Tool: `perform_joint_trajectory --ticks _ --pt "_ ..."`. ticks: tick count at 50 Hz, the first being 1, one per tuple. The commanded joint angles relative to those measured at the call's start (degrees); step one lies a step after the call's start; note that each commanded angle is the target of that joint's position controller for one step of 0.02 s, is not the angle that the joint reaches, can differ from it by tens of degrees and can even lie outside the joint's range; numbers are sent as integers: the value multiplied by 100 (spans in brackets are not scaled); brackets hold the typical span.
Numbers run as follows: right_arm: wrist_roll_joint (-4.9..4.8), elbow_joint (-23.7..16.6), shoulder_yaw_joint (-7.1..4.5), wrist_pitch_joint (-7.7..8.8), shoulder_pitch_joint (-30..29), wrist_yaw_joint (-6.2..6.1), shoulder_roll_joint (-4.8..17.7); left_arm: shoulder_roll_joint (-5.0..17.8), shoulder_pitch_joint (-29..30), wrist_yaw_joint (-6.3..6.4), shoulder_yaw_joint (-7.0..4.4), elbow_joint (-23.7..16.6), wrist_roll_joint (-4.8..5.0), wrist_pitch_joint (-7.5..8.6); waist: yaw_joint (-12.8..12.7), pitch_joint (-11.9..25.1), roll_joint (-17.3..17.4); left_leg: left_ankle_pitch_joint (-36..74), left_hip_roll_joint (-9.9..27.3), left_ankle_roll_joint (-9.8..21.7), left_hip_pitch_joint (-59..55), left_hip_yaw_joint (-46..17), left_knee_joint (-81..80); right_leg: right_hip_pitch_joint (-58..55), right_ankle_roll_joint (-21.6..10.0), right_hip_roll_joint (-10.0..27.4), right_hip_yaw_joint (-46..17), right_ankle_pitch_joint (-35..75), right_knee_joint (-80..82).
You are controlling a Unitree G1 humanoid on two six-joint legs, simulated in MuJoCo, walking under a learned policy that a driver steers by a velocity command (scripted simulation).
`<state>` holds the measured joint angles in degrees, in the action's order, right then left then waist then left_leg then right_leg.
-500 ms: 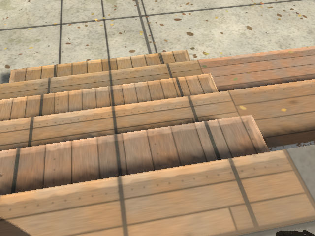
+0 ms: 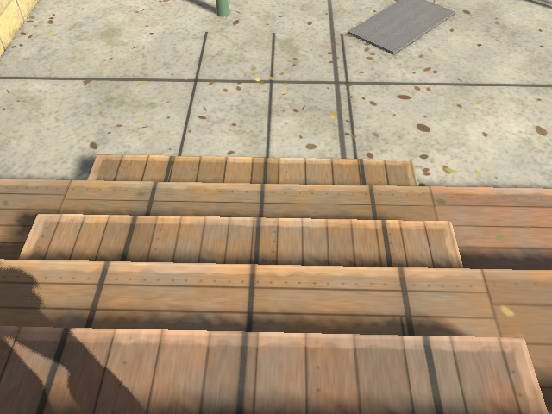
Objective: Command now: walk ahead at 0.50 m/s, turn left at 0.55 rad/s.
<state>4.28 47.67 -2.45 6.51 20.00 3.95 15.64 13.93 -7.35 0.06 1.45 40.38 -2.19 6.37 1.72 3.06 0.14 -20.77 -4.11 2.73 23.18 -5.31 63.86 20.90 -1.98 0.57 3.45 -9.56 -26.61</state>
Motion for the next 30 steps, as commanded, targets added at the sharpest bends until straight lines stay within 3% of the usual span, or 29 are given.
perform_joint_trajectory --ticks 1,2,4,7,9,12,15,17,19,20,21,22,23,24,25,26,27,28,29,30 --pt "107 -308 76 11 -321 -62 58 39 -940 124 -31 99 8 -46 -362 71 -464 679 900 -35 2004 -60 278 -2001 -1140 1712 -1832 204 1734" --pt "70 -328 83 -15 -464 -6 -10 63 -858 157 -67 111 -27 -26 -318 144 -448 621 936 -89 1937 16 81 -2017 -1138 1640 -1496 574 1833" --pt "-47 -357 122 -40 -763 102 -60 328 -893 158 -206 193 -103 38 -324 -11 -402 847 1034 -225 1974 190 -480 -1840 -1155 1523 -813 1087 1996" --pt "-90 -401 196 -82 -1102 236 -106 608 -1152 98 -349 387 -219 83 -371 -156 -327 1667 1045 -256 1957 478 -1328 -1679 -1245 1517 -108 2193 2081" --pt "-100 -453 228 -121 -1222 259 -103 631 -1274 43 -364 547 -243 89 -330 -247 -349 2158 1033 -176 1797 507 -1741 -1590 -1194 1548 244 2767 2032" --pt "-109 -481 172 -163 -1362 249 61 642 -1455 -35 -341 782 -300 105 -263 -366 -419 2646 968 -44 1677 415 -2169 -1779 -975 1556 623 2870 1831" --pt "-57 -612 120 -205 -1724 192 112 742 -1645 -74 -336 950 -338 65 -335 -533 -424 2182 814 104 1442 640 -2179 -1979 -820 1596 849 2531 1672" --pt "-66 -711 57 -172 -1882 125 191 857 -1816 -85 -368 1107 -282 20 -351 -646 -420 1539 652 219 1233 731 -2396 -2259 -746 1686 864 2813 1433" --pt "-182 -729 -65 -86 -1653 56 393 1191 -1642 -83 -459 1146 -247 -16 -35 -540 -452 1478 218 405 202 1086 -2930 -2201 -651 1617 1065 3952 706" --pt "-241 -342 -74 -312 -699 -107 247 1237 -1980 23 -559 1364 286 -270 257 -572 -658 791 -314 546 -614 1509 -3056 -2054 -267 1258 1506 4785 -773" --pt "-149 -145 -222 -377 367 -218 726 969 -2383 90 -480 1271 249 -300 518 111 -123 2313 465 866 -2524 394 -2775 -716 -44 1204 1318 3540 -2472" --pt "-276 -110 -378 -442 649 -329 1309 159 -2944 23 -311 1055 283 -305 284 1255 1424 3334 2353 1927 -4480 -2216 -3113 1346 287 220 1097 -2248 -5086" --pt "-592 -43 -416 -461 1087 -363 1330 715 -2306 65 -512 999 245 -312 594 1706 613 4335 2563 2047 -4242 -3089 -3716 1593 269 -49 -217 -2593 -5690" --pt "-492 37 -388 -434 729 -411 1236 644 -1623 75 -531 768 347 -299 448 931 482 4535 2377 1801 -3590 -1939 -3836 1839 130 178 -578 -2014 -5564" --pt "-404 35 -316 -385 373 -397 874 518 -1494 106 -498 783 341 -285 262 344 372 4283 2234 1535 -2645 -1338 -4041 1624 46 348 -698 -1645 -4996" --pt "-363 26 -252 -369 27 -385 589 484 -1520 119 -520 885 259 -357 14 -70 392 3650 2049 1255 -1836 -915 -4336 1271 20 515 -793 -1475 -4520" --pt "-336 5 -194 -364 -177 -380 356 476 -1717 118 -542 966 148 -479 -172 -238 570 3087 1946 1108 -1198 -699 -4603 852 20 570 -815 -1348 -4241" --pt "-42 -35 26 -80 -9 -220 -320 -75 -1512 -162 -220 911 -483 -225 -85 -207 650 1826 2244 1412 -635 -763 -5036 894 -131 872 -1051 -1098 -4548" --pt "-25 85 15 -59 135 -192 -356 -108 -1533 -247 -262 1016 -466 -147 -106 -415 240 1195 2233 1450 -569 -908 -5245 1218 -199 793 -1149 -906 -4195" --pt "-348 97 -248 -166 -60 -307 570 576 -1588 -73 -601 1017 193 -476 -340 -318 52 2160 1922 1168 -859 -575 -5162 919 -93 529 -931 -705 -3691"
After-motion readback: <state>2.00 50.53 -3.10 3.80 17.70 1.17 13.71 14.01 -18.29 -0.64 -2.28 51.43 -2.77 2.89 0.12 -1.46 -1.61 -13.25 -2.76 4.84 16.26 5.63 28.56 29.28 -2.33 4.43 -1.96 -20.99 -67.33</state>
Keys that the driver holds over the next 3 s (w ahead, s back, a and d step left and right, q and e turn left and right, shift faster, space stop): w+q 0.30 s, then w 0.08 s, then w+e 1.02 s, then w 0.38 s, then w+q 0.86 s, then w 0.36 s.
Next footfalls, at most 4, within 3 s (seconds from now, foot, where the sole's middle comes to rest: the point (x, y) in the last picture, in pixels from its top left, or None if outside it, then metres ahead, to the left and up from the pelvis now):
0.42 left None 0.34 0.18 -0.77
1.06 right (299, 371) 0.69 -0.05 -0.92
1.52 left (239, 306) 1.00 0.13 -1.07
1.98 right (311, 280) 1.10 -0.13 -1.07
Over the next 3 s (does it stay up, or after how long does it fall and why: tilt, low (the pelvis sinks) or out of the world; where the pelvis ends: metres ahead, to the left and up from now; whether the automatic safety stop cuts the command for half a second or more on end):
stays up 1.61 -0.10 -0.61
